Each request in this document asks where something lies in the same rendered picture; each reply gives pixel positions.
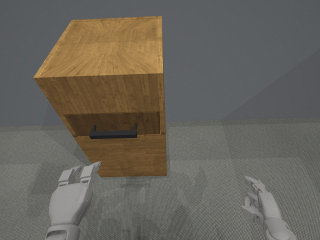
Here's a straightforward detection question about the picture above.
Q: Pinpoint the left robot hand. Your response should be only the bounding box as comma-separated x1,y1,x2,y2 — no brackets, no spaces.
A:
49,161,101,226

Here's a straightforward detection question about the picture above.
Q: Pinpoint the drawer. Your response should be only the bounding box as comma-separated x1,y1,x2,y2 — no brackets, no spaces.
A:
64,111,160,137

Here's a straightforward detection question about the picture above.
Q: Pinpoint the cabinet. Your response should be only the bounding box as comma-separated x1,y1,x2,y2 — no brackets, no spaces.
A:
33,16,167,177

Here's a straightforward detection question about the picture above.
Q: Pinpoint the right robot forearm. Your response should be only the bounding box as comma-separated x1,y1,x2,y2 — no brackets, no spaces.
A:
263,218,297,240

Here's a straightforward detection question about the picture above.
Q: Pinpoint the handle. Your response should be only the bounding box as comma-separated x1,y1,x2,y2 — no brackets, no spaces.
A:
89,124,138,139

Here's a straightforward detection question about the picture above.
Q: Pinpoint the left robot forearm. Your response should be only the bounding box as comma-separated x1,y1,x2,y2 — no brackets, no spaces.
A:
45,223,80,240

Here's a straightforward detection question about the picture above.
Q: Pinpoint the right robot hand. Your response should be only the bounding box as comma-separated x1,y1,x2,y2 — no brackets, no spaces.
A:
242,176,283,226

